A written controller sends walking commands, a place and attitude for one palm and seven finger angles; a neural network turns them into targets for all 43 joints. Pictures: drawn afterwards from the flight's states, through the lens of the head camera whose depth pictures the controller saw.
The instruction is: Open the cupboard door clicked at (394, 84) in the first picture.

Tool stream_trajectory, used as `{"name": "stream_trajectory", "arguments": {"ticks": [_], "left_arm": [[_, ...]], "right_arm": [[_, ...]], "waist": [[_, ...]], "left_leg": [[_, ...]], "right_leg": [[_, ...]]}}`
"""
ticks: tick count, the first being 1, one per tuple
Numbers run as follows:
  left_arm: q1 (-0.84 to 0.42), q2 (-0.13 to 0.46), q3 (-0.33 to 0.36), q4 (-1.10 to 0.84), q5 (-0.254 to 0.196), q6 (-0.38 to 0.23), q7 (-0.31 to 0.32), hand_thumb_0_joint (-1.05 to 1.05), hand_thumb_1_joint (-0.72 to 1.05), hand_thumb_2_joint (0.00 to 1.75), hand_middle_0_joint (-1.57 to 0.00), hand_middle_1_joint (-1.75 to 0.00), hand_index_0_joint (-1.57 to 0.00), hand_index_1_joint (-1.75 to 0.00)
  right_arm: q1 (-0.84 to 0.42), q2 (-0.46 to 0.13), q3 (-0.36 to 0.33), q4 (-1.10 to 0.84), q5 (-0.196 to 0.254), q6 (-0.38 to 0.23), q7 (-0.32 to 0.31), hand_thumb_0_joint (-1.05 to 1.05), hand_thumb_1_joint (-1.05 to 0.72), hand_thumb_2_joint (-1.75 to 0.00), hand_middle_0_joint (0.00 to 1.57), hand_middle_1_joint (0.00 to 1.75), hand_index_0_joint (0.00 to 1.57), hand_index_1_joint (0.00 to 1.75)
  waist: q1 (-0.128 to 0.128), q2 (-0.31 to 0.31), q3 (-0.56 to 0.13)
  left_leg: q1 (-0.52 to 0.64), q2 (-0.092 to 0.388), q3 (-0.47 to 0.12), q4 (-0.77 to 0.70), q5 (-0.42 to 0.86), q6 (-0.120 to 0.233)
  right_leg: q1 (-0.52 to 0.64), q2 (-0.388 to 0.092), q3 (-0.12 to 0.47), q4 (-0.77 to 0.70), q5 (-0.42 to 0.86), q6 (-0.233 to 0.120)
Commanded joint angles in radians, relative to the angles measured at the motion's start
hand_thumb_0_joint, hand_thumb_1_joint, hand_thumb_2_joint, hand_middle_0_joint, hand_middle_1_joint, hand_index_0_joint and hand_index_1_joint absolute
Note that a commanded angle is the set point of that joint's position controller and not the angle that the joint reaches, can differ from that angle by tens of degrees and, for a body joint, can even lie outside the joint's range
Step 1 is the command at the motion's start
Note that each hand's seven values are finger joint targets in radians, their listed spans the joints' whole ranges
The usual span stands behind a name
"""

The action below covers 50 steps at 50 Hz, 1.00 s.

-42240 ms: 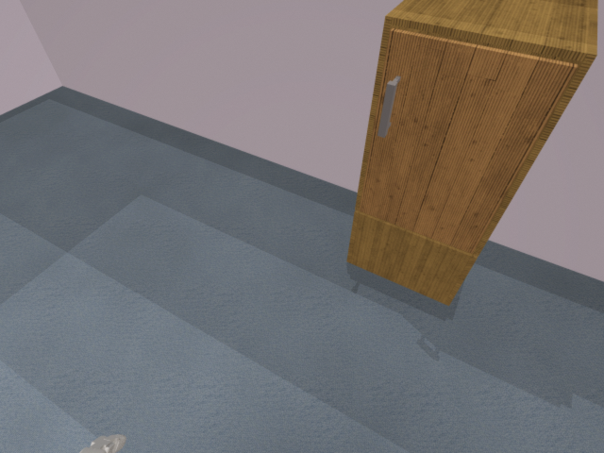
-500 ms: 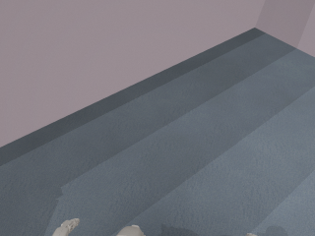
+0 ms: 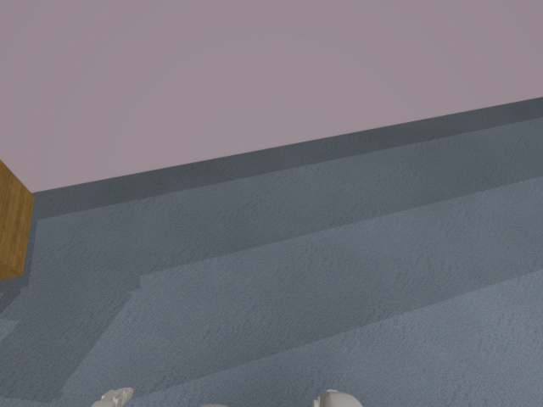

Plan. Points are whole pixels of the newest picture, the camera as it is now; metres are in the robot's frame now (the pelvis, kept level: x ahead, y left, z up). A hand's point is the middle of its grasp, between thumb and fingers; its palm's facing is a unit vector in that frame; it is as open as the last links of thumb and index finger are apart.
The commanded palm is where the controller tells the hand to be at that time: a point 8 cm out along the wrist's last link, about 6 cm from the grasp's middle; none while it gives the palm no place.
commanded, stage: turn to face it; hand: left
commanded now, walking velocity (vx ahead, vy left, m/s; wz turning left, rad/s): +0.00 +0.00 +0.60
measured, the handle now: out of the picture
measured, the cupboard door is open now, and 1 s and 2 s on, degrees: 48 48 48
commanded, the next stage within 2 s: take the last steps up to it in 1.64 s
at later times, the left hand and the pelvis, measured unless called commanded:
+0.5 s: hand out of the picture +0.01 +0.19 -0.18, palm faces +0.33 -0.92 -0.22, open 7.4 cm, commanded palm none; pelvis +0.01 -0.02 -0.01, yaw +19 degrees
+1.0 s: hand out of the picture +0.00 +0.14 -0.15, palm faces +0.58 -0.78 -0.24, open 7.4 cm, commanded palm none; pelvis +0.04 -0.07 +0.01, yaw +37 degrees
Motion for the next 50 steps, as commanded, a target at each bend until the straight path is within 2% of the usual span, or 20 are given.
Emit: {"name": "stream_trajectory", "arguments": {"ticks": [1, 3, 5, 6, 8, 11, 15, 19, 20, 21, 22, 23, 27, 33, 36, 38, 39, 42, 45, 50], "left_arm": [[0.04, 0.065, 0.019, -0.079, -0.005, -0.031, 0.004, 0.0, 0.9, 0.9, -0.2, -0.3, -0.2, -0.3], [0.137, 0.101, 0.03, -0.058, -0.003, -0.046, 0.007, 0.0, 0.9, 0.9, -0.2, -0.3, -0.2, -0.3], [0.156, 0.249, 0.054, -0.07, 0.018, -0.062, 0.024, 0.0, 0.9, 0.9, -0.2, -0.3, -0.2, -0.3], [0.121, 0.228, 0.042, -0.079, 0.01, -0.063, 0.027, 0.0, 0.9, 0.9, -0.2, -0.3, -0.2, -0.3], [0.003, 0.145, 0.027, -0.11, 0.01, -0.059, 0.032, 0.0, 0.9, 0.9, -0.2, -0.3, -0.2, -0.3], [0.013, 0.122, 0.017, -0.103, 0.01, -0.067, 0.028, 0.0, 0.9, 0.9, -0.2, -0.3, -0.2, -0.3], [0.112, 0.17, 0.037, -0.069, 0.016, -0.068, 0.029, 0.0, 0.9, 0.9, -0.2, -0.3, -0.2, -0.3], [0.084, 0.174, 0.044, -0.064, 0.001, -0.061, 0.018, 0.0, 0.9, 0.9, -0.2, -0.3, -0.2, -0.3], [0.082, 0.135, 0.038, -0.086, -0.005, -0.055, 0.013, 0.0, 0.9, 0.9, -0.2, -0.3, -0.2, -0.3], [0.031, 0.065, 0.011, -0.128, -0.01, -0.05, 0.009, 0.0, 0.9, 0.9, -0.2, -0.3, -0.2, -0.3], [-0.03, 0.093, 0.01, -0.143, -0.001, -0.038, 0.014, 0.0, 0.9, 0.9, -0.2, -0.3, -0.2, -0.3], [-0.053, 0.092, 0.013, -0.153, 0.0, -0.038, 0.014, 0.0, 0.9, 0.9, -0.2, -0.3, -0.2, -0.3], [-0.015, 0.081, 0.021, -0.091, 0.001, -0.026, 0.005, 0.0, 0.9, 0.9, -0.2, -0.3, -0.2, -0.3], [0.002, 0.068, 0.015, -0.091, -0.004, -0.032, 0.005, 0.0, 0.9, 0.9, -0.2, -0.3, -0.2, -0.3], [0.114, 0.095, 0.028, -0.064, -0.005, -0.046, 0.01, 0.0, 0.9, 0.9, -0.2, -0.3, -0.2, -0.3], [0.143, 0.252, 0.055, -0.071, 0.019, -0.06, 0.025, 0.0, 0.9, 0.9, -0.2, -0.3, -0.2, -0.3], [0.113, 0.234, 0.044, -0.081, 0.01, -0.06, 0.028, 0.0, 0.9, 0.9, -0.2, -0.3, -0.2, -0.3], [-0.016, 0.127, 0.016, -0.113, 0.005, -0.063, 0.028, 0.0, 0.9, 0.9, -0.2, -0.3, -0.2, -0.3], [0.027, 0.127, 0.018, -0.099, 0.008, -0.069, 0.029, 0.0, 0.9, 0.9, -0.2, -0.3, -0.2, -0.3], [0.126, 0.181, 0.04, -0.055, 0.014, -0.069, 0.027, 0.0, 0.9, 0.9, -0.2, -0.3, -0.2, -0.3]], "right_arm": [[-0.032, -0.232, -0.066, -0.076, 0.001, -0.01, -0.009, 0.0, -0.9, -0.9, 0.2, 0.3, 0.2, 0.3], [-0.078, -0.212, -0.067, -0.092, 0.013, -0.005, -0.004, 0.0, -0.9, -0.9, 0.2, 0.3, 0.2, 0.3], [-0.076, -0.113, -0.054, -0.129, 0.023, -0.007, 0.007, 0.0, -0.9, -0.9, 0.2, 0.3, 0.2, 0.3], [-0.075, -0.151, -0.06, -0.122, 0.016, -0.003, 0.014, 0.0, -0.9, -0.9, 0.2, 0.3, 0.2, 0.3], [-0.035, -0.125, -0.068, -0.082, 0.014, 0.016, 0.023, 0.0, -0.9, -0.9, 0.2, 0.3, 0.2, 0.3], [-0.059, -0.09, -0.045, -0.079, 0.018, 0.018, 0.034, 0.0, -0.9, -0.9, 0.2, 0.3, 0.2, 0.3], [-0.11, -0.06, -0.026, -0.09, 0.024, 0.001, 0.038, 0.0, -0.9, -0.9, 0.2, 0.3, 0.2, 0.3], [0.004, -0.11, -0.037, -0.069, 0.019, -0.012, 0.034, 0.0, -0.9, -0.9, 0.2, 0.3, 0.2, 0.3], [0.07, -0.198, -0.059, -0.06, 0.011, -0.021, 0.028, 0.0, -0.9, -0.9, 0.2, 0.3, 0.2, 0.3], [0.145, -0.306, -0.087, -0.05, 0.006, -0.021, 0.016, 0.0, -0.9, -0.9, 0.2, 0.3, 0.2, 0.3], [0.186, -0.314, -0.087, -0.025, 0.008, -0.013, 0.006, 0.0, -0.9, -0.9, 0.2, 0.3, 0.2, 0.3], [0.155, -0.291, -0.078, -0.042, 0.005, -0.018, 0.0, 0.0, -0.9, -0.9, 0.2, 0.3, 0.2, 0.3], [0.013, -0.215, -0.055, -0.067, 0.005, -0.024, -0.016, 0.0, -0.9, -0.9, 0.2, 0.3, 0.2, 0.3], [-0.012, -0.231, -0.066, -0.069, 0.002, -0.014, -0.009, 0.0, -0.9, -0.9, 0.2, 0.3, 0.2, 0.3], [-0.07, -0.213, -0.069, -0.089, 0.012, -0.004, -0.004, 0.0, -0.9, -0.9, 0.2, 0.3, 0.2, 0.3], [-0.076, -0.109, -0.056, -0.126, 0.024, -0.005, 0.009, 0.0, -0.9, -0.9, 0.2, 0.3, 0.2, 0.3], [-0.074, -0.151, -0.062, -0.12, 0.016, 0.0, 0.015, 0.0, -0.9, -0.9, 0.2, 0.3, 0.2, 0.3], [-0.037, -0.127, -0.062, -0.065, 0.011, 0.02, 0.028, 0.0, -0.9, -0.9, 0.2, 0.3, 0.2, 0.3], [-0.068, -0.087, -0.044, -0.071, 0.019, 0.019, 0.036, 0.0, -0.9, -0.9, 0.2, 0.3, 0.2, 0.3], [-0.104, -0.062, -0.025, -0.087, 0.023, -0.002, 0.037, 0.0, -0.9, -0.9, 0.2, 0.3, 0.2, 0.3]], "waist": [[0.012, 0.185, -0.128], [0.068, 0.108, -0.146], [0.09, -0.345, -0.14], [0.067, -0.246, -0.113], [0.0, -0.22, -0.084], [0.002, -0.217, -0.07], [0.058, -0.162, -0.139], [-0.008, -0.124, -0.183], [-0.045, 0.079, -0.234], [-0.092, 0.338, -0.232], [-0.104, 0.23, -0.239], [-0.086, 0.148, -0.201], [-0.017, 0.192, -0.122], [-0.005, 0.181, -0.136], [0.057, 0.133, -0.148], [0.089, -0.336, -0.135], [0.067, -0.255, -0.119], [-0.01, -0.22, -0.061], [0.01, -0.196, -0.083], [0.06, -0.183, -0.154]], "left_leg": [[0.0, 0.198, -0.247, -0.164, 0.202, 0.143], [-0.129, 0.126, -0.209, -0.059, 0.091, 0.083], [-0.328, -0.068, 0.02, 0.424, -0.351, -0.035], [-0.295, -0.006, -0.034, 0.599, -0.337, -0.02], [-0.277, 0.027, -0.008, 0.702, -0.215, -0.033], [-0.237, 0.035, 0.063, 0.533, -0.189, -0.059], [-0.154, 0.011, 0.133, 0.225, -0.195, -0.053], [0.1, 0.001, 0.129, -0.092, 0.061, -0.022], [0.277, 0.153, -0.073, -0.146, 0.264, 0.044], [0.361, 0.406, -0.409, -0.183, 0.622, 0.201], [0.339, 0.438, -0.392, -0.156, 0.634, 0.268], [0.269, 0.405, -0.357, -0.171, 0.484, 0.262], [0.13, 0.24, -0.226, -0.185, 0.386, 0.167], [0.056, 0.201, -0.256, -0.169, 0.276, 0.152], [-0.103, 0.127, -0.239, -0.073, 0.142, 0.09], [-0.331, -0.084, 0.015, 0.369, -0.323, -0.038], [-0.295, -0.015, -0.031, 0.567, -0.338, -0.023], [-0.28, 0.031, 0.005, 0.7, -0.172, -0.047], [-0.239, 0.032, 0.073, 0.496, -0.172, -0.065], [-0.132, 0.003, 0.148, 0.151, -0.174, -0.047]], "right_leg": [[0.152, 0.053, -0.018, -0.231, 0.049, -0.01], [0.357, 0.041, -0.008, -0.485, 0.203, -0.016], [0.398, -0.404, 0.442, -0.738, 0.223, -0.19], [0.284, -0.409, 0.383, -0.714, 0.252, -0.231], [0.22, -0.296, 0.218, -0.684, 0.28, -0.199], [0.277, -0.234, 0.018, -0.612, 0.595, -0.182], [0.427, -0.264, -0.012, -0.507, 0.778, -0.185], [0.306, -0.244, -0.099, -0.326, 0.651, -0.097], [0.119, -0.172, -0.144, -0.145, 0.404, -0.036], [-0.14, -0.038, -0.127, 0.076, -0.202, 0.028], [-0.163, -0.046, -0.001, 0.178, -0.206, 0.005], [-0.163, -0.057, 0.018, 0.2, -0.142, 0.001], [-0.092, -0.023, 0.033, 0.145, 0.01, 0.004], [0.095, 0.045, -0.006, -0.172, 0.013, -0.006], [0.347, 0.051, -0.011, -0.483, 0.197, -0.015], [0.428, -0.383, 0.424, -0.74, 0.188, -0.178], [0.305, -0.414, 0.382, -0.721, 0.241, -0.23], [0.233, -0.25, 0.119, -0.661, 0.389, -0.185], [0.33, -0.234, -0.008, -0.606, 0.631, -0.176], [0.466, -0.278, -0.038, -0.476, 0.832, -0.176]]}}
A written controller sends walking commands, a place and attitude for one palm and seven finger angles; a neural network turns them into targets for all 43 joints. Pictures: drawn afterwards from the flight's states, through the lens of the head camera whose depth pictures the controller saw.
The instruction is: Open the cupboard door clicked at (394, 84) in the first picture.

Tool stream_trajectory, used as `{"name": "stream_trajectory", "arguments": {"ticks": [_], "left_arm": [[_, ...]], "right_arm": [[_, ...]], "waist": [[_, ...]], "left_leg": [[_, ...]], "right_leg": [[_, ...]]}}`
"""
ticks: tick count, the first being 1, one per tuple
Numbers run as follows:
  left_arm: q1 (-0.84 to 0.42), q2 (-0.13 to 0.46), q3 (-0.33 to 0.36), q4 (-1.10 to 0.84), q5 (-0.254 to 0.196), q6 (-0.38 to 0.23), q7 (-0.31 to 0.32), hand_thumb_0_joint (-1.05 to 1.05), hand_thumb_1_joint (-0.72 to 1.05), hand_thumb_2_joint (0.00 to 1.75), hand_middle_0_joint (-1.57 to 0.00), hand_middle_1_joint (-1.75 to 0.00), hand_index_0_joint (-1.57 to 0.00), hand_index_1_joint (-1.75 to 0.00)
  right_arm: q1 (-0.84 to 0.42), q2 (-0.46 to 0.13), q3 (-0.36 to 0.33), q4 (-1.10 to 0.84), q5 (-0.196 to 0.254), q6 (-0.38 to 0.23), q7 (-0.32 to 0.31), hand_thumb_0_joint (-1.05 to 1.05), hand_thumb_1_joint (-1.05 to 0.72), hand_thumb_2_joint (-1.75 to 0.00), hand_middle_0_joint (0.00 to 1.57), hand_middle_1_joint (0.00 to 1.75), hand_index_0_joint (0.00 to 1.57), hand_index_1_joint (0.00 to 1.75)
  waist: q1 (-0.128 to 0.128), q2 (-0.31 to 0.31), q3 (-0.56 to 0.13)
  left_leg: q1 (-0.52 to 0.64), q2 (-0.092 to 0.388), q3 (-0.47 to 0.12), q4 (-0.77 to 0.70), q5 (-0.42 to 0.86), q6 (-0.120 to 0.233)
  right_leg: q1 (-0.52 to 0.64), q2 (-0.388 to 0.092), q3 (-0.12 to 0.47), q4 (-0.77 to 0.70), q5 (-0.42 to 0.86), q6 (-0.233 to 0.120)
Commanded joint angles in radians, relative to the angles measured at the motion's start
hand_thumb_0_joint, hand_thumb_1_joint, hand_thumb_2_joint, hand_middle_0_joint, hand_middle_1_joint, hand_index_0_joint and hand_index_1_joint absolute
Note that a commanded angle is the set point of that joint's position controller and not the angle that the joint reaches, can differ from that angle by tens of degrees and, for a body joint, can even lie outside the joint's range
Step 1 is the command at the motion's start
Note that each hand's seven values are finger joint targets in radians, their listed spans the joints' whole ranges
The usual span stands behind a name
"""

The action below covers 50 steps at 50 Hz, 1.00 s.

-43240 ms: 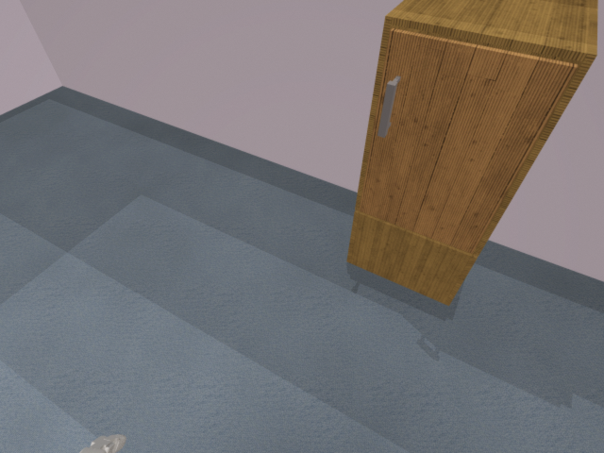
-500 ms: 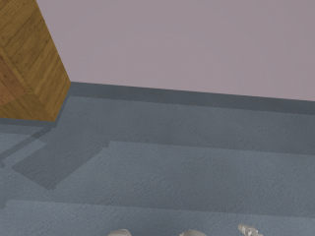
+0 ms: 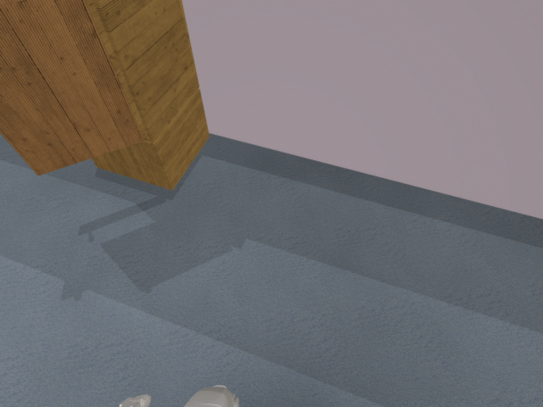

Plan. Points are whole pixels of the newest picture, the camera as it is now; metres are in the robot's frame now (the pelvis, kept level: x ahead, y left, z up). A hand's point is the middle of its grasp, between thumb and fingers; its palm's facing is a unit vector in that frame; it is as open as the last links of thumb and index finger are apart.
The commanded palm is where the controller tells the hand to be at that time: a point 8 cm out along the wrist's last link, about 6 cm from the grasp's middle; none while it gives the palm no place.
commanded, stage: turn to face it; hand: left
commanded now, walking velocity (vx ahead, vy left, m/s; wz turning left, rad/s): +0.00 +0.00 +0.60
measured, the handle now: out of the picture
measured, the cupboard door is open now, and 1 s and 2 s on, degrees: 48 48 48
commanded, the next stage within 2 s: take the last steps up to it in 0.64 s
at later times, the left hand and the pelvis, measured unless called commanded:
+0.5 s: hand out of the picture +0.06 +0.21 -0.16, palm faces +0.27 -0.91 -0.30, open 7.4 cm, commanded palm none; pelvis +0.01 -0.03 -0.01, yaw +15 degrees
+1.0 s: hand out of the picture -0.02 +0.19 -0.17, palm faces +0.45 -0.87 -0.19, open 7.4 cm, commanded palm none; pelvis +0.03 -0.01 +0.00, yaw +25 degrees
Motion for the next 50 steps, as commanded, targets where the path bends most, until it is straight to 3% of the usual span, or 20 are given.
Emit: {"name": "stream_trajectory", "arguments": {"ticks": [1, 3, 5, 7, 11, 20, 21, 22, 23, 24, 25, 27, 30, 34, 37, 38, 40, 41, 44, 50], "left_arm": [[0.075, 0.244, 0.075, -0.037, -0.002, -0.018, 0.012, 0.0, 0.9, 0.9, -0.2, -0.3, -0.2, -0.3], [0.041, 0.237, 0.075, -0.042, -0.014, -0.014, 0.005, 0.0, 0.9, 0.9, -0.2, -0.3, -0.2, -0.3], [-0.034, 0.123, 0.042, -0.116, -0.023, -0.002, -0.001, 0.0, 0.9, 0.9, -0.2, -0.3, -0.2, -0.3], [-0.091, 0.153, 0.049, -0.121, -0.013, 0.013, 0.005, 0.0, 0.9, 0.9, -0.2, -0.3, -0.2, -0.3], [-0.054, 0.141, 0.054, -0.063, -0.011, 0.026, -0.007, 0.0, 0.9, 0.9, -0.2, -0.3, -0.2, -0.3], [0.026, 0.128, 0.048, -0.041, -0.017, 0.012, -0.006, 0.0, 0.9, 0.9, -0.2, -0.3, -0.2, -0.3], [0.071, 0.147, 0.054, -0.03, -0.017, 0.004, -0.002, 0.0, 0.9, 0.9, -0.2, -0.3, -0.2, -0.3], [0.106, 0.21, 0.068, -0.026, -0.006, -0.009, 0.006, 0.0, 0.9, 0.9, -0.2, -0.3, -0.2, -0.3], [0.103, 0.296, 0.082, -0.031, 0.006, -0.014, 0.011, 0.0, 0.9, 0.9, -0.2, -0.3, -0.2, -0.3], [0.092, 0.287, 0.073, -0.039, -0.002, -0.015, 0.013, 0.0, 0.9, 0.9, -0.2, -0.3, -0.2, -0.3], [0.03, 0.237, 0.061, -0.052, -0.003, -0.017, 0.014, 0.0, 0.9, 0.9, -0.2, -0.3, -0.2, -0.3], [-0.021, 0.191, 0.048, -0.056, -0.007, -0.019, 0.015, 0.0, 0.9, 0.9, -0.2, -0.3, -0.2, -0.3], [0.011, 0.181, 0.047, -0.043, -0.001, -0.023, 0.015, 0.0, 0.9, 0.9, -0.2, -0.3, -0.2, -0.3], [0.088, 0.213, 0.06, 0.005, 0.005, -0.025, 0.015, 0.0, 0.9, 0.9, -0.2, -0.3, -0.2, -0.3], [0.071, 0.205, 0.058, 0.029, -0.009, -0.021, 0.01, 0.0, 0.9, 0.9, -0.2, -0.3, -0.2, -0.3], [0.06, 0.189, 0.055, 0.028, -0.015, -0.019, 0.006, 0.0, 0.9, 0.9, -0.2, -0.3, -0.2, -0.3], [0.038, 0.1, 0.038, -0.018, -0.021, -0.006, -0.005, 0.0, 0.9, 0.9, -0.2, -0.3, -0.2, -0.3], [-0.036, 0.114, 0.037, -0.039, -0.01, -0.002, -0.007, 0.0, 0.9, 0.9, -0.2, -0.3, -0.2, -0.3], [-0.083, 0.109, 0.042, -0.013, -0.001, -0.008, -0.027, 0.0, 0.9, 0.9, -0.2, -0.3, -0.2, -0.3], [-0.05, 0.072, 0.034, 0.016, -0.006, -0.017, -0.043, 0.0, 0.9, 0.9, -0.2, -0.3, -0.2, -0.3]], "right_arm": [[-0.065, -0.038, 0.009, -0.107, 0.007, -0.049, 0.004, 0.0, -0.9, -0.9, 0.2, 0.3, 0.2, 0.3], [0.031, -0.086, -0.004, -0.087, 0.002, -0.058, 0.003, 0.0, -0.9, -0.9, 0.2, 0.3, 0.2, 0.3], [0.187, -0.281, -0.055, -0.06, -0.008, -0.064, -0.019, 0.0, -0.9, -0.9, 0.2, 0.3, 0.2, 0.3], [0.171, -0.25, -0.042, -0.055, -0.009, -0.063, -0.034, 0.0, -0.9, -0.9, 0.2, 0.3, 0.2, 0.3], [0.03, -0.18, -0.016, -0.085, -0.011, -0.069, -0.048, 0.0, -0.9, -0.9, 0.2, 0.3, 0.2, 0.3], [-0.011, -0.18, -0.026, -0.091, -0.01, -0.052, -0.037, 0.0, -0.9, -0.9, 0.2, 0.3, 0.2, 0.3], [-0.027, -0.168, -0.024, -0.096, -0.004, -0.051, -0.035, 0.0, -0.9, -0.9, 0.2, 0.3, 0.2, 0.3], [-0.02, -0.113, -0.019, -0.107, 0.005, -0.052, -0.031, 0.0, -0.9, -0.9, 0.2, 0.3, 0.2, 0.3], [-0.025, -0.057, -0.009, -0.129, 0.008, -0.052, -0.026, 0.0, -0.9, -0.9, 0.2, 0.3, 0.2, 0.3], [-0.038, -0.099, -0.016, -0.124, 0.0, -0.047, -0.022, 0.0, -0.9, -0.9, 0.2, 0.3, 0.2, 0.3], [-0.02, -0.089, -0.016, -0.109, -0.002, -0.043, -0.017, 0.0, -0.9, -0.9, 0.2, 0.3, 0.2, 0.3], [-0.009, -0.08, -0.015, -0.069, -0.003, -0.03, -0.014, 0.0, -0.9, -0.9, 0.2, 0.3, 0.2, 0.3], [-0.021, -0.037, 0.001, -0.062, 0.005, -0.032, -0.008, 0.0, -0.9, -0.9, 0.2, 0.3, 0.2, 0.3], [-0.054, -0.005, 0.016, -0.055, 0.009, -0.046, -0.01, 0.0, -0.9, -0.9, 0.2, 0.3, 0.2, 0.3], [0.021, -0.016, 0.023, -0.02, 0.006, -0.061, -0.02, 0.0, -0.9, -0.9, 0.2, 0.3, 0.2, 0.3], [0.056, -0.043, 0.018, -0.009, 0.006, -0.067, -0.02, 0.0, -0.9, -0.9, 0.2, 0.3, 0.2, 0.3], [0.144, -0.204, -0.017, -0.005, -0.016, -0.073, -0.031, 0.0, -0.9, -0.9, 0.2, 0.3, 0.2, 0.3], [0.17, -0.219, -0.019, 0.007, -0.02, -0.065, -0.038, 0.0, -0.9, -0.9, 0.2, 0.3, 0.2, 0.3], [0.132, -0.134, 0.005, 0.005, -0.016, -0.089, -0.052, 0.0, -0.9, -0.9, 0.2, 0.3, 0.2, 0.3], [0.126, -0.122, 0.012, 0.021, -0.013, -0.106, -0.048, 0.0, -0.9, -0.9, 0.2, 0.3, 0.2, 0.3]], "waist": [[0.061, -0.176, -0.167], [-0.002, -0.09, -0.2], [-0.089, 0.34, -0.254], [-0.074, 0.178, -0.229], [0.001, 0.183, -0.121], [0.039, 0.172, -0.142], [0.064, 0.131, -0.155], [0.082, -0.045, -0.165], [0.086, -0.311, -0.138], [0.085, -0.24, -0.128], [0.043, -0.164, -0.098], [0.016, -0.218, -0.075], [0.027, -0.193, -0.089], [0.066, -0.162, -0.118], [0.026, -0.152, -0.136], [0.01, -0.1, -0.149], [-0.035, 0.312, -0.177], [-0.062, 0.265, -0.139], [-0.027, 0.238, -0.051], [0.008, 0.171, -0.063]], "left_leg": [[0.037, -0.026, 0.059, -0.267, 0.05, 0.019], [0.254, -0.013, 0.021, -0.465, 0.272, 0.043], [0.492, 0.395, -0.512, -0.528, 0.901, 0.281], [0.415, 0.362, -0.433, -0.521, 0.707, 0.312], [0.245, 0.219, -0.314, -0.554, 0.538, 0.222], [0.089, 0.151, -0.353, -0.502, 0.348, 0.189], [0.031, 0.115, -0.33, -0.444, 0.311, 0.156], [-0.089, 0.022, -0.244, -0.293, 0.174, 0.097], [-0.18, -0.104, -0.083, -0.038, -0.113, 0.031], [-0.141, -0.047, -0.129, 0.163, -0.168, 0.044], [-0.135, -0.028, -0.147, 0.242, -0.091, 0.046], [-0.131, -0.005, -0.111, 0.296, -0.017, 0.026], [-0.057, -0.012, -0.047, 0.11, -0.01, 0.015], [0.018, -0.032, 0.005, -0.152, -0.028, 0.02], [0.193, -0.04, 0.005, -0.407, 0.165, 0.034], [0.293, -0.011, -0.026, -0.491, 0.252, 0.049], [0.44, 0.326, -0.449, -0.621, 0.293, 0.236], [0.379, 0.364, -0.482, -0.649, 0.157, 0.312], [0.301, 0.259, -0.403, -0.662, 0.076, 0.281], [0.226, 0.178, -0.282, -0.667, 0.097, 0.251]], "right_leg": [[0.198, -0.222, 0.096, -0.002, 0.677, -0.097], [0.058, -0.196, 0.042, 0.155, 0.542, -0.027], [-0.384, 0.015, 0.047, 0.561, -0.364, 0.085], [-0.41, -0.003, 0.171, 0.663, -0.288, 0.06], [-0.34, 0.021, 0.187, 0.601, -0.125, 0.066], [-0.01, 0.119, 0.13, 0.104, -0.023, 0.046], [0.097, 0.101, 0.142, -0.031, 0.056, 0.042], [0.206, -0.052, 0.305, -0.185, 0.019, 0.004], [0.177, -0.3, 0.562, -0.275, 0.077, -0.108], [0.052, -0.355, 0.56, -0.27, 0.146, -0.175], [0.004, -0.284, 0.46, -0.252, 0.152, -0.175], [0.0, -0.192, 0.324, -0.202, 0.322, -0.144], [0.04, -0.161, 0.212, -0.174, 0.461, -0.128], [0.132, -0.189, 0.222, -0.12, 0.549, -0.144], [0.065, -0.152, 0.183, -0.042, 0.475, -0.085], [-0.009, -0.131, 0.157, 0.005, 0.331, -0.041], [-0.321, 0.048, 0.037, 0.326, -0.297, 0.048], [-0.365, 0.049, 0.11, 0.47, -0.328, 0.027], [-0.433, 0.029, 0.167, 0.578, -0.182, 0.008], [-0.23, 0.06, 0.099, 0.302, -0.118, 0.011]]}}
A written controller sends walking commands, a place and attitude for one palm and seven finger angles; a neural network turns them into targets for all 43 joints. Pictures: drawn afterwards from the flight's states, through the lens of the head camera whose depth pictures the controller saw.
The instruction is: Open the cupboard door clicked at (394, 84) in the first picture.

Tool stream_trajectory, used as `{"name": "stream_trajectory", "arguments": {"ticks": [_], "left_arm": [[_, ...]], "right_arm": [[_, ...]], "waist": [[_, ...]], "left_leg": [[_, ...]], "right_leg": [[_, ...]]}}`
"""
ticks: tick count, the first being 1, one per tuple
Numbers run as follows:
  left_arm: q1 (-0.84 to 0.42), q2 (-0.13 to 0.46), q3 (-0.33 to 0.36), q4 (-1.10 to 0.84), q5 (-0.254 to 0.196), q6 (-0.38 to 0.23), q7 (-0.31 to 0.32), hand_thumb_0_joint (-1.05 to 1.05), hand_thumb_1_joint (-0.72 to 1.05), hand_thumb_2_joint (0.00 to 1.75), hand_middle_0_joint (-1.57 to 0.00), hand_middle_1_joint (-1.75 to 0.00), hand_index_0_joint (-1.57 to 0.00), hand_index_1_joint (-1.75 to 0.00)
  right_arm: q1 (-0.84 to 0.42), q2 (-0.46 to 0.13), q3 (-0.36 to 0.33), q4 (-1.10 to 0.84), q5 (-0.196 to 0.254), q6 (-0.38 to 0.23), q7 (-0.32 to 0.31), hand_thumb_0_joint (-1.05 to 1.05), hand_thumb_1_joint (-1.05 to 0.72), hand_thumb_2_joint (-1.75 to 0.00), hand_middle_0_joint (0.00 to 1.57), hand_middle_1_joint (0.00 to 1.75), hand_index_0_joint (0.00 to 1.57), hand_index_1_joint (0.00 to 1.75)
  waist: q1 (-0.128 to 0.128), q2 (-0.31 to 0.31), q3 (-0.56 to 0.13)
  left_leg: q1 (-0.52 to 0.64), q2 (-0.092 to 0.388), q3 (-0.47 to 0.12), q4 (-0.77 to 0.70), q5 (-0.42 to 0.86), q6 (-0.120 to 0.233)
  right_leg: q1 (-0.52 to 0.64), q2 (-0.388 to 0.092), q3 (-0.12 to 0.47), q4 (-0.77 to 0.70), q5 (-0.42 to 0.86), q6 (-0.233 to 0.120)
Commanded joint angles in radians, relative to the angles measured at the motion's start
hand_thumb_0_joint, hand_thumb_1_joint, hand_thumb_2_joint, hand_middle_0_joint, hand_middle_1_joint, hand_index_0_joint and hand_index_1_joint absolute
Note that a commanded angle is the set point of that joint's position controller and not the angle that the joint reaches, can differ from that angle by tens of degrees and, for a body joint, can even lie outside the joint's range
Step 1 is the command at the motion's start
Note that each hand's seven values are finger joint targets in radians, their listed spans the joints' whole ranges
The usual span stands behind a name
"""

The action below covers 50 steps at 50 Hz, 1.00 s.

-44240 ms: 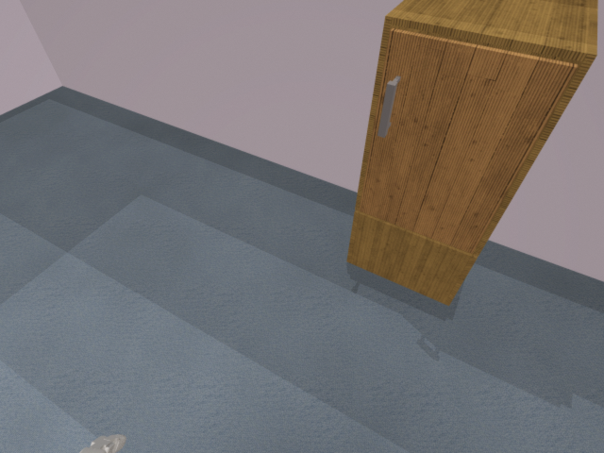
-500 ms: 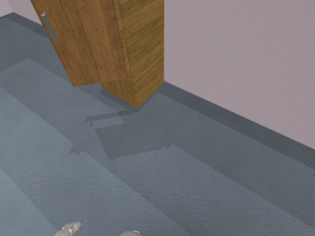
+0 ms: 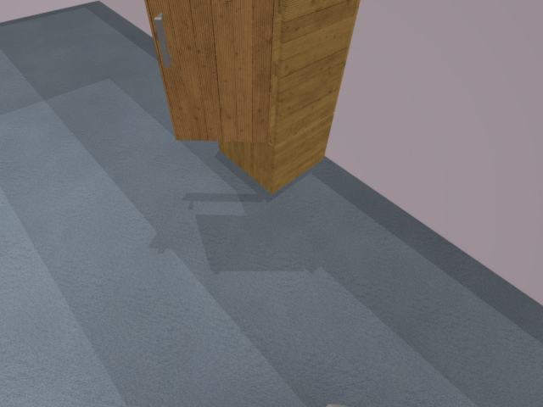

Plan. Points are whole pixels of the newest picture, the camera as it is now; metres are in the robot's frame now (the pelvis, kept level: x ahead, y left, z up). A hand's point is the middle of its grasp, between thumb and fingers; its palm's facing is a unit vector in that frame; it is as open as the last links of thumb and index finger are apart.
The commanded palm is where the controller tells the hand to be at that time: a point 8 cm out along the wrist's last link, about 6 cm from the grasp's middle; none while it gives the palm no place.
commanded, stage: take the last steps up to it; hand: left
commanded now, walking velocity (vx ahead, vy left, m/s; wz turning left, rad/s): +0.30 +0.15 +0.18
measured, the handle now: (164, 40) +1.10 +0.41 -0.01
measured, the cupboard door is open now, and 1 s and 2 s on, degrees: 48 48 48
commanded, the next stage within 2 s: come to a stop and stand still in 1.44 s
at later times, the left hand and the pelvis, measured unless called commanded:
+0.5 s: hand out of the picture +0.05 +0.20 -0.19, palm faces +0.22 -0.97 -0.12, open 7.4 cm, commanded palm none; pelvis +0.14 +0.06 -0.01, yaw +7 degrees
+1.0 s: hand (152, 244) +0.44 +0.29 -0.15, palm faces -0.01 -0.98 -0.19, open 7.4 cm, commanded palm none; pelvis +0.31 +0.11 +0.00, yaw +3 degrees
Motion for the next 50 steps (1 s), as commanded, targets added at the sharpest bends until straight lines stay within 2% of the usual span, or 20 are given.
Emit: {"name": "stream_trajectory", "arguments": {"ticks": [1, 4, 5, 6, 7, 8, 11, 13, 17, 20, 23, 24, 25, 26, 27, 29, 33, 39, 47, 50], "left_arm": [[-0.072, 0.046, 0.008, -0.102, -0.005, -0.042, -0.004, 0.0, 0.9, 0.9, -0.2, -0.3, -0.2, -0.3], [0.069, 0.061, 0.022, -0.051, -0.002, -0.053, -0.001, 0.0, 0.9, 0.9, -0.2, -0.3, -0.2, -0.3], [0.141, 0.1, 0.033, -0.026, 0.003, -0.062, 0.006, 0.0, 0.9, 0.9, -0.2, -0.3, -0.2, -0.3], [0.231, 0.195, 0.053, -0.006, 0.012, -0.073, 0.018, 0.0, 0.9, 0.9, -0.2, -0.3, -0.2, -0.3], [0.256, 0.234, 0.058, -0.005, 0.001, -0.071, 0.028, 0.0, 0.9, 0.9, -0.2, -0.3, -0.2, -0.3], [0.194, 0.208, 0.053, -0.024, -0.006, -0.065, 0.032, 0.0, 0.9, 0.9, -0.2, -0.3, -0.2, -0.3], [0.072, 0.107, 0.026, -0.038, -0.005, -0.09, 0.036, 0.0, 0.9, 0.9, -0.2, -0.3, -0.2, -0.3], [0.084, 0.095, 0.023, -0.026, -0.005, -0.101, 0.033, 0.0, 0.9, 0.9, -0.2, -0.3, -0.2, -0.3], [0.165, 0.114, 0.024, 0.026, 0.0, -0.114, 0.033, 0.0, 0.9, 0.9, -0.2, -0.3, -0.2, -0.3], [0.179, 0.134, 0.028, 0.05, 0.006, -0.109, 0.031, 0.0, 0.9, 0.9, -0.2, -0.3, -0.2, -0.3], [0.145, 0.125, 0.031, 0.057, 0.001, -0.097, 0.029, 0.0, 0.9, 0.9, -0.2, -0.3, -0.2, -0.3], [0.147, 0.094, 0.023, 0.046, -0.001, -0.091, 0.025, 0.0, 0.9, 0.9, -0.2, -0.3, -0.2, -0.3], [0.166, 0.028, 0.013, 0.023, -0.011, -0.087, 0.019, 0.0, 0.9, 0.9, -0.2, -0.3, -0.2, -0.3], [0.096, 0.018, 0.003, -0.018, -0.007, -0.085, 0.023, 0.0, 0.9, 0.9, -0.2, -0.3, -0.2, -0.3], [0.045, 0.016, 0.002, -0.032, -0.006, -0.089, 0.024, 0.0, 0.9, 0.9, -0.2, -0.3, -0.2, -0.3], [-0.002, 0.012, 0.004, -0.015, -0.005, -0.083, 0.019, 0.0, 0.9, 0.9, -0.2, -0.3, -0.2, -0.3], [0.06, -0.007, 0.005, 0.012, -0.001, -0.055, 0.006, 0.0, 0.9, 0.9, -0.2, -0.3, -0.2, -0.3], [-0.055, 0.002, 0.007, -0.039, 0.001, -0.043, 0.001, 0.0, 0.9, 0.9, -0.2, -0.3, -0.2, -0.3], [-0.222, 0.003, -0.012, -0.106, -0.001, -0.056, 0.0, 0.0, 0.9, 0.9, -0.2, -0.3, -0.2, -0.3], [-0.103, 0.025, -0.002, -0.075, 0.0, -0.066, 0.001, 0.0, 0.9, 0.9, -0.2, -0.3, -0.2, -0.3]], "right_arm": [[0.043, -0.194, -0.044, -0.026, 0.004, -0.02, -0.007, 0.0, -0.9, -0.9, 0.2, 0.3, 0.2, 0.3], [0.005, -0.183, -0.044, -0.023, 0.01, -0.014, -0.001, 0.0, -0.9, -0.9, 0.2, 0.3, 0.2, 0.3], [-0.002, -0.152, -0.039, -0.031, 0.017, -0.016, 0.002, 0.0, -0.9, -0.9, 0.2, 0.3, 0.2, 0.3], [0.002, -0.085, -0.028, -0.053, 0.027, -0.021, 0.011, 0.0, -0.9, -0.9, 0.2, 0.3, 0.2, 0.3], [-0.053, -0.132, -0.038, -0.083, 0.011, -0.014, 0.018, 0.0, -0.9, -0.9, 0.2, 0.3, 0.2, 0.3], [-0.074, -0.145, -0.046, -0.089, 0.003, -0.007, 0.026, 0.0, -0.9, -0.9, 0.2, 0.3, 0.2, 0.3], [-0.048, -0.113, -0.05, -0.045, 0.001, 0.008, 0.041, 0.0, -0.9, -0.9, 0.2, 0.3, 0.2, 0.3], [-0.031, -0.077, -0.044, -0.03, 0.007, 0.012, 0.052, 0.0, -0.9, -0.9, 0.2, 0.3, 0.2, 0.3], [-0.078, -0.039, -0.031, -0.04, 0.011, -0.003, 0.062, 0.0, -0.9, -0.9, 0.2, 0.3, 0.2, 0.3], [-0.108, -0.028, -0.024, -0.058, 0.014, -0.021, 0.066, 0.0, -0.9, -0.9, 0.2, 0.3, 0.2, 0.3], [0.018, -0.072, -0.033, -0.024, 0.008, -0.039, 0.054, 0.0, -0.9, -0.9, 0.2, 0.3, 0.2, 0.3], [0.15, -0.143, -0.049, 0.012, 0.004, -0.045, 0.041, 0.0, -0.9, -0.9, 0.2, 0.3, 0.2, 0.3], [0.29, -0.264, -0.083, 0.041, -0.009, -0.051, 0.024, 0.0, -0.9, -0.9, 0.2, 0.3, 0.2, 0.3], [0.36, -0.291, -0.086, 0.053, -0.001, -0.04, 0.005, 0.0, -0.9, -0.9, 0.2, 0.3, 0.2, 0.3], [0.3, -0.275, -0.078, 0.041, -0.001, -0.038, 0.0, 0.0, -0.9, -0.9, 0.2, 0.3, 0.2, 0.3], [0.168, -0.184, -0.051, 0.014, 0.003, -0.051, -0.01, 0.0, -0.9, -0.9, 0.2, 0.3, 0.2, 0.3], [0.112, -0.12, -0.028, 0.019, 0.009, -0.073, -0.014, 0.0, -0.9, -0.9, 0.2, 0.3, 0.2, 0.3], [0.16, -0.103, -0.028, 0.046, 0.008, -0.08, -0.011, 0.0, -0.9, -0.9, 0.2, 0.3, 0.2, 0.3], [0.275, -0.108, -0.015, 0.118, -0.003, -0.073, -0.013, 0.0, -0.9, -0.9, 0.2, 0.3, 0.2, 0.3], [0.264, -0.112, -0.011, 0.135, 0.001, -0.068, -0.014, 0.0, -0.9, -0.9, 0.2, 0.3, 0.2, 0.3]], "waist": [[-0.018, 0.163, -0.01], [0.057, 0.085, -0.019], [0.092, -0.024, -0.018], [0.131, -0.309, -0.036], [0.136, -0.318, 0.009], [0.096, -0.154, 0.088], [0.018, -0.216, 0.104], [0.007, -0.191, 0.078], [0.034, -0.11, 0.024], [0.046, -0.149, 0.011], [-0.021, -0.121, -0.029], [-0.081, 0.026, -0.094], [-0.128, 0.303, -0.192], [-0.153, 0.317, -0.209], [-0.132, 0.237, -0.148], [-0.078, 0.18, -0.058], [-0.006, 0.135, 0.008], [-0.006, 0.045, 0.036], [-0.056, 0.065, 0.052], [0.004, 0.069, 0.006]], "left_leg": [[-0.017, 0.203, -0.223, -0.229, -0.09, 0.146], [-0.191, 0.142, -0.171, -0.101, -0.194, 0.099], [-0.322, 0.064, -0.105, 0.037, -0.232, 0.054], [-0.502, -0.046, 0.028, 0.321, -0.299, -0.006], [-0.542, -0.01, -0.022, 0.549, -0.341, -0.022], [-0.544, 0.043, -0.063, 0.627, -0.243, -0.022], [-0.463, 0.111, -0.051, 0.664, -0.02, -0.053], [-0.406, 0.105, 0.009, 0.587, 0.042, -0.071], [-0.361, 0.081, 0.086, 0.322, 0.054, -0.083], [-0.264, 0.05, 0.12, 0.168, 0.043, -0.069], [0.017, 0.007, 0.159, 0.002, 0.074, -0.046], [0.216, 0.058, 0.1, -0.014, 0.031, -0.023], [0.385, 0.312, -0.253, -0.079, -0.024, 0.069], [0.389, 0.406, -0.392, -0.197, -0.055, 0.142], [0.333, 0.427, -0.37, -0.208, -0.054, 0.178], [0.152, 0.376, -0.273, -0.219, 0.048, 0.154], [0.013, 0.303, -0.091, -0.303, 0.085, 0.115], [0.095, 0.294, -0.042, -0.35, 0.171, 0.144], [0.197, 0.29, 0.02, -0.236, 0.457, 0.125], [0.153, 0.242, 0.072, -0.064, 0.572, 0.084]], "right_leg": [[0.045, 0.021, -0.022, -0.185, 0.016, 0.001], [0.342, 0.049, -0.042, -0.405, 0.118, 0.003], [0.495, -0.015, 0.044, -0.516, 0.053, -0.012], [0.614, -0.284, 0.388, -0.692, -0.14, -0.089], [0.491, -0.445, 0.628, -0.835, -0.262, -0.177], [0.387, -0.445, 0.568, -0.857, -0.306, -0.198], [0.224, -0.311, 0.292, -0.835, -0.086, -0.129], [0.227, -0.256, 0.148, -0.827, 0.084, -0.105], [0.354, -0.237, 0.049, -0.758, 0.357, -0.113], [0.352, -0.24, 0.017, -0.705, 0.398, -0.104], [0.239, -0.191, -0.03, -0.544, 0.364, -0.069], [0.133, -0.148, -0.075, -0.339, 0.333, -0.047], [-0.08, -0.01, -0.147, -0.047, -0.023, 0.0], [-0.182, 0.029, -0.052, 0.18, -0.183, -0.013], [-0.245, -0.019, 0.011, 0.294, -0.144, -0.038], [-0.255, -0.069, 0.055, 0.357, 0.013, -0.035], [-0.161, -0.07, 0.049, 0.231, 0.142, -0.022], [-0.213, -0.061, 0.051, 0.028, 0.274, -0.012], [-0.1, -0.003, -0.015, -0.252, 0.219, -0.048], [0.143, 0.056, -0.061, -0.389, 0.245, -0.072]]}}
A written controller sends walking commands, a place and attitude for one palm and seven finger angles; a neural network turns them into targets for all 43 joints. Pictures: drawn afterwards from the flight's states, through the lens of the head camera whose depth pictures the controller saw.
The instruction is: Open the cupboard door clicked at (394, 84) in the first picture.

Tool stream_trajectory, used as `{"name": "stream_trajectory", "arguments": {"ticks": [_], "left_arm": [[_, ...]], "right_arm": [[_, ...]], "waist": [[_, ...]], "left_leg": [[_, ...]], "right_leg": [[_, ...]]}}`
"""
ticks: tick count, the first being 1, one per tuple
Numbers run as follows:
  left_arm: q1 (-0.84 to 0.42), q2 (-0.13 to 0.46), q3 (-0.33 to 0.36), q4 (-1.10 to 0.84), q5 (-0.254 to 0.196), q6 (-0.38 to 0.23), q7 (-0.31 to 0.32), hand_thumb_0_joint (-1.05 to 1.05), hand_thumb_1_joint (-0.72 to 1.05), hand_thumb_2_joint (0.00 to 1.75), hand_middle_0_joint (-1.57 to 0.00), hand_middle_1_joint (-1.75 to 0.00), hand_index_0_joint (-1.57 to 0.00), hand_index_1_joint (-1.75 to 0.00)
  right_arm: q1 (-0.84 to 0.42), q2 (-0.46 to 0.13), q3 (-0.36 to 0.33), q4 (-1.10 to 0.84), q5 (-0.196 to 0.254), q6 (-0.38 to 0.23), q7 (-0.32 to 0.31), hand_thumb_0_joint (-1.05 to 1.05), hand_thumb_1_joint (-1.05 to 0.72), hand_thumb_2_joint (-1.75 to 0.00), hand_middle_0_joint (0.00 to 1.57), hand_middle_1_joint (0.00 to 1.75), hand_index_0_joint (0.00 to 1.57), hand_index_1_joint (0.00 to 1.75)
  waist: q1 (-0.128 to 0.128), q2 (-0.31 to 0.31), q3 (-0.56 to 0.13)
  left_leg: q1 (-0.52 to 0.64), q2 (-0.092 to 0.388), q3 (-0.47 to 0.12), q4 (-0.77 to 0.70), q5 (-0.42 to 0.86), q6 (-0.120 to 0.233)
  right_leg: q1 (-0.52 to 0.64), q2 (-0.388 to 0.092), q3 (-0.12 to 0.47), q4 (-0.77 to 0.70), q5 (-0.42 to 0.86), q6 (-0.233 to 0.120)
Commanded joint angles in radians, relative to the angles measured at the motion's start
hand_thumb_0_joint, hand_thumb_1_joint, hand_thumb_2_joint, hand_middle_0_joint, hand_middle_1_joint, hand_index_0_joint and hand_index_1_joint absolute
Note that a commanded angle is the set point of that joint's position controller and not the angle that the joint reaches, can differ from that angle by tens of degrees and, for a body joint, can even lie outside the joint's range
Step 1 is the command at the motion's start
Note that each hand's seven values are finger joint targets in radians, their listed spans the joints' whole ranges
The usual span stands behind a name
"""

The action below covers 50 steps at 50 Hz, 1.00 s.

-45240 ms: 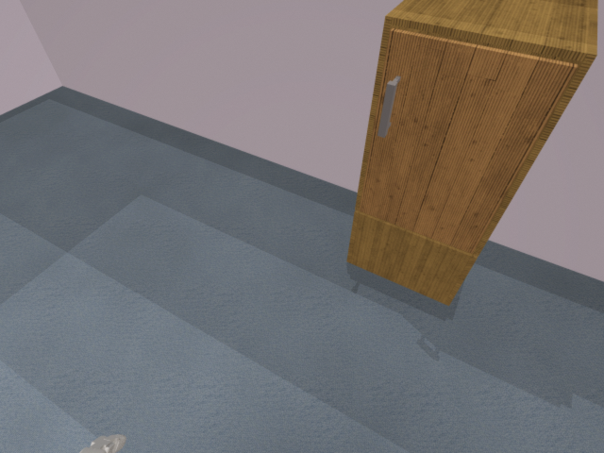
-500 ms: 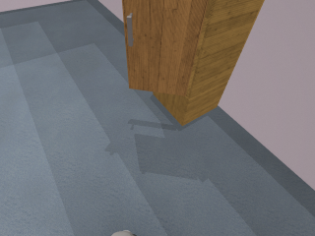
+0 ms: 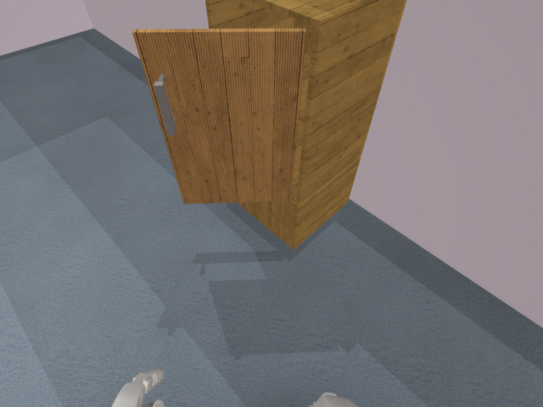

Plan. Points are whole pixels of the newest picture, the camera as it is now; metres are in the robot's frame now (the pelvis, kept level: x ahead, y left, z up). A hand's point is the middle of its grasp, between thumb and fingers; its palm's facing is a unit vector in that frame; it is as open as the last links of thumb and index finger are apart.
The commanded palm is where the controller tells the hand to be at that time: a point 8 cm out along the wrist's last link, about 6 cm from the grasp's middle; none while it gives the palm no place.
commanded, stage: take the last steps up to it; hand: left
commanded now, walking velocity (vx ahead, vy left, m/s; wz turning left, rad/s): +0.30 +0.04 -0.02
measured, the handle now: (167, 105) +0.80 +0.27 -0.01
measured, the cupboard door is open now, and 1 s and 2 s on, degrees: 48 48 48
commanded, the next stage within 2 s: come to a stop and stand still in 0.44 s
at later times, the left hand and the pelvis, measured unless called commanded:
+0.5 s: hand (144, 405) +0.17 +0.22 -0.18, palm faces +0.05 -0.98 -0.17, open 7.3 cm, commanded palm none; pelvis +0.17 +0.03 +0.00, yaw +0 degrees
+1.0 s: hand (173, 313) +0.32 +0.20 -0.18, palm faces +0.05 -0.98 -0.19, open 7.4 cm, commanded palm none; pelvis +0.24 +0.02 +0.00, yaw +2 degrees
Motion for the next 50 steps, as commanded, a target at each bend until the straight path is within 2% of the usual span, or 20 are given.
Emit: {"name": "stream_trajectory", "arguments": {"ticks": [1, 2, 3, 4, 6, 9, 13, 17, 18, 19, 21, 26, 30, 33, 35, 37, 40, 44, 47, 50], "left_arm": [[0.177, 0.089, 0.023, -0.009, -0.001, -0.039, 0.005, 0.0, 0.9, 0.9, -0.2, -0.3, -0.2, -0.3], [0.338, 0.165, 0.046, 0.034, 0.003, -0.051, 0.015, 0.0, 0.9, 0.9, -0.2, -0.3, -0.2, -0.3], [0.427, 0.242, 0.064, 0.059, -0.007, -0.05, 0.023, 0.0, 0.9, 0.9, -0.2, -0.3, -0.2, -0.3], [0.392, 0.236, 0.064, 0.047, -0.02, -0.048, 0.032, 0.0, 0.9, 0.9, -0.2, -0.3, -0.2, -0.3], [0.254, 0.151, 0.041, 0.014, -0.02, -0.05, 0.04, 0.0, 0.9, 0.9, -0.2, -0.3, -0.2, -0.3], [0.181, 0.082, 0.026, 0.006, -0.013, -0.065, 0.039, 0.0, 0.9, 0.9, -0.2, -0.3, -0.2, -0.3], [0.2, 0.102, 0.045, 0.025, -0.003, -0.071, 0.029, 0.0, 0.9, 0.9, -0.2, -0.3, -0.2, -0.3], [0.182, 0.108, 0.04, 0.036, -0.011, -0.052, 0.015, 0.0, 0.9, 0.9, -0.2, -0.3, -0.2, -0.3], [0.187, 0.072, 0.032, 0.026, -0.008, -0.045, 0.012, 0.0, 0.9, 0.9, -0.2, -0.3, -0.2, -0.3], [0.175, 0.027, 0.021, -0.003, -0.016, -0.043, 0.01, 0.0, 0.9, 0.9, -0.2, -0.3, -0.2, -0.3], [0.093, 0.047, 0.019, -0.03, -0.006, -0.05, 0.008, 0.0, 0.9, 0.9, -0.2, -0.3, -0.2, -0.3], [0.183, 0.028, 0.009, 0.027, -0.007, -0.029, 0.004, 0.0, 0.9, 0.9, -0.2, -0.3, -0.2, -0.3], [0.193, 0.009, -0.009, 0.048, -0.015, -0.011, 0.023, 0.0, 0.9, 0.9, -0.2, -0.3, -0.2, -0.3], [0.258, 0.062, 0.0, 0.069, -0.014, -0.009, 0.034, 0.0, 0.9, 0.9, -0.2, -0.3, -0.2, -0.3], [0.224, 0.143, 0.004, 0.062, -0.009, -0.012, 0.04, 0.0, 0.9, 0.9, -0.2, -0.3, -0.2, -0.3], [0.167, 0.161, 0.003, 0.046, -0.013, 0.0, 0.041, 0.0, 0.9, 0.9, -0.2, -0.3, -0.2, -0.3], [0.175, 0.153, 0.015, 0.048, -0.018, -0.003, 0.058, 0.0, 0.9, 0.9, -0.2, -0.3, -0.2, -0.3], [0.184, 0.176, 0.034, 0.046, -0.011, 0.005, 0.073, 0.0, 0.9, 0.9, -0.2, -0.3, -0.2, -0.3], [0.132, 0.182, 0.044, 0.024, -0.005, 0.01, 0.073, 0.0, 0.9, 0.9, -0.2, -0.3, -0.2, -0.3], [0.079, 0.166, 0.039, 0.004, -0.015, 0.02, 0.064, 0.0, 0.9, 0.9, -0.2, -0.3, -0.2, -0.3]], "right_arm": [[0.032, -0.143, -0.018, -0.021, 0.017, -0.017, -0.005, 0.0, -0.9, -0.9, 0.2, 0.3, 0.2, 0.3], [0.016, -0.122, -0.019, -0.044, 0.03, -0.021, 0.0, 0.0, -0.9, -0.9, 0.2, 0.3, 0.2, 0.3], [0.029, -0.097, -0.018, -0.074, 0.037, -0.018, 0.004, 0.0, -0.9, -0.9, 0.2, 0.3, 0.2, 0.3], [-0.036, -0.137, -0.028, -0.084, 0.032, -0.01, 0.005, 0.0, -0.9, -0.9, 0.2, 0.3, 0.2, 0.3], [-0.139, -0.089, -0.031, -0.104, 0.026, 0.002, 0.009, 0.0, -0.9, -0.9, 0.2, 0.3, 0.2, 0.3], [-0.063, -0.038, -0.026, -0.078, 0.015, 0.03, 0.021, 0.0, -0.9, -0.9, 0.2, 0.3, 0.2, 0.3], [-0.094, -0.003, -0.03, -0.099, 0.012, 0.024, 0.037, 0.0, -0.9, -0.9, 0.2, 0.3, 0.2, 0.3], [-0.019, -0.069, -0.038, -0.078, 0.006, 0.004, 0.03, 0.0, -0.9, -0.9, 0.2, 0.3, 0.2, 0.3], [0.035, -0.134, -0.054, -0.074, 0.002, 0.0, 0.021, 0.0, -0.9, -0.9, 0.2, 0.3, 0.2, 0.3], [0.11, -0.24, -0.075, -0.078, -0.009, 0.0, 0.009, 0.0, -0.9, -0.9, 0.2, 0.3, 0.2, 0.3], [0.061, -0.239, -0.068, -0.102, -0.002, 0.006, -0.003, 0.0, -0.9, -0.9, 0.2, 0.3, 0.2, 0.3], [-0.087, -0.161, -0.028, -0.122, 0.007, -0.02, -0.014, 0.0, -0.9, -0.9, 0.2, 0.3, 0.2, 0.3], [-0.133, -0.149, -0.019, -0.112, 0.011, -0.005, -0.022, 0.0, -0.9, -0.9, 0.2, 0.3, 0.2, 0.3], [-0.177, -0.148, -0.022, -0.104, 0.024, 0.019, -0.024, 0.0, -0.9, -0.9, 0.2, 0.3, 0.2, 0.3], [-0.135, -0.109, -0.021, -0.097, 0.036, 0.039, -0.014, 0.0, -0.9, -0.9, 0.2, 0.3, 0.2, 0.3], [-0.088, -0.08, -0.02, -0.072, 0.035, 0.057, -0.008, 0.0, -0.9, -0.9, 0.2, 0.3, 0.2, 0.3], [-0.075, -0.114, -0.035, -0.065, 0.033, 0.071, -0.017, 0.0, -0.9, -0.9, 0.2, 0.3, 0.2, 0.3], [-0.133, -0.103, -0.04, -0.095, 0.036, 0.088, -0.02, 0.0, -0.9, -0.9, 0.2, 0.3, 0.2, 0.3], [-0.155, -0.096, -0.043, -0.108, 0.037, 0.098, -0.019, 0.0, -0.9, -0.9, 0.2, 0.3, 0.2, 0.3], [-0.086, -0.103, -0.041, -0.089, 0.029, 0.092, -0.012, 0.0, -0.9, -0.9, 0.2, 0.3, 0.2, 0.3]], "waist": [[0.128, 0.029, -0.049], [0.186, -0.088, -0.151], [0.187, -0.258, -0.203], [0.185, -0.121, -0.138], [0.121, -0.062, 0.016], [0.047, -0.132, 0.006], [0.056, -0.075, -0.019], [0.005, 0.021, -0.025], [-0.019, 0.156, -0.028], [-0.052, 0.341, -0.038], [-0.035, 0.145, 0.023], [0.059, 0.134, -0.029], [0.07, 0.079, -0.033], [0.107, 0.009, -0.05], [0.072, -0.077, -0.042], [0.041, -0.019, -0.018], [0.053, -0.163, -0.123], [0.09, -0.184, -0.125], [0.08, -0.153, -0.132], [0.034, -0.098, -0.136]], "left_leg": [[-0.165, 0.214, -0.095, 0.23, 0.651, 0.039], [-0.384, 0.138, -0.036, 0.459, 0.445, -0.007], [-0.598, 0.019, -0.021, 0.781, -0.234, -0.048], [-0.646, 0.074, -0.159, 0.9, -0.237, -0.037], [-0.652, 0.137, -0.199, 0.865, -0.099, -0.049], [-0.482, 0.152, -0.161, 0.689, -0.011, -0.068], [-0.369, 0.115, -0.104, 0.399, 0.057, -0.076], [-0.096, 0.066, -0.075, 0.168, 0.112, -0.079], [-0.028, 0.177, -0.251, 0.086, 0.016, -0.028], [-0.001, 0.392, -0.546, -0.079, -0.125, 0.085], [-0.103, 0.445, -0.604, -0.132, -0.065, 0.175], [-0.177, 0.313, -0.271, -0.089, 0.37, 0.102], [-0.245, 0.289, -0.196, -0.016, 0.612, 0.091], [-0.287, 0.22, -0.169, 0.081, 0.42, 0.013], [-0.314, 0.103, -0.123, 0.129, 0.111, -0.055], [-0.249, 0.077, -0.124, 0.118, 0.084, -0.062], [-0.235, 0.091, -0.115, 0.222, 0.234, -0.07], [-0.379, 0.047, -0.122, 0.389, -0.168, -0.091], [-0.368, 0.048, -0.146, 0.371, -0.164, -0.096], [-0.174, 0.066, -0.133, 0.111, 0.152, -0.088]], "right_leg": [[0.385, 0.054, -0.014, -0.161, 0.075, -0.048], [0.66, -0.121, 0.215, -0.179, 0.144, -0.118], [0.788, -0.382, 0.549, -0.317, 0.234, -0.243], [0.664, -0.396, 0.554, -0.388, 0.151, -0.267], [0.413, -0.308, 0.389, -0.429, 0.162, -0.206], [0.222, -0.211, 0.167, -0.487, 0.118, -0.144], [0.187, -0.184, 0.133, -0.476, -0.026, -0.143], [0.043, -0.105, 0.077, -0.311, -0.235, -0.078], [-0.071, -0.03, 0.04, -0.13, -0.296, -0.042], [-0.174, 0.076, -0.074, 0.151, -0.357, 0.004], [-0.226, 0.012, 0.055, 0.431, -0.319, -0.01], [-0.057, -0.02, 0.055, 0.317, -0.151, 0.022], [0.157, 0.011, 0.028, 0.04, -0.08, 0.036], [0.314, 0.014, 0.061, -0.205, 0.15, 0.035], [0.305, -0.127, 0.221, -0.263, 0.417, -0.038], [0.208, -0.165, 0.214, -0.244, 0.376, -0.075], [0.336, -0.153, 0.186, -0.199, 0.686, -0.073], [0.455, -0.254, 0.25, -0.227, 0.988, -0.172], [0.437, -0.248, 0.229, -0.232, 0.879, -0.181], [0.279, -0.171, 0.163, -0.19, 0.468, -0.081]]}}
